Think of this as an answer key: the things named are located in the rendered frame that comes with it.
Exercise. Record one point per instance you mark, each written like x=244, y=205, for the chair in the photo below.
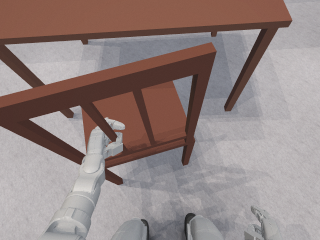
x=140, y=94

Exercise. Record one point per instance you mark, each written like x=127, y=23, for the robot right thigh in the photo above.
x=202, y=229

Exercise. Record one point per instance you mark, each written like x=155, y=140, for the left robot hand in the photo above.
x=98, y=140

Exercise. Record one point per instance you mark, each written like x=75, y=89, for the left robot shin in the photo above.
x=136, y=218

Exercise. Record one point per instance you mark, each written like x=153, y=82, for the right robot hand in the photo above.
x=269, y=229

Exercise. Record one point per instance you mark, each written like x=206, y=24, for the table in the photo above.
x=39, y=21

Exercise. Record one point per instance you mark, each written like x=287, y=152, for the robot left forearm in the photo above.
x=74, y=216

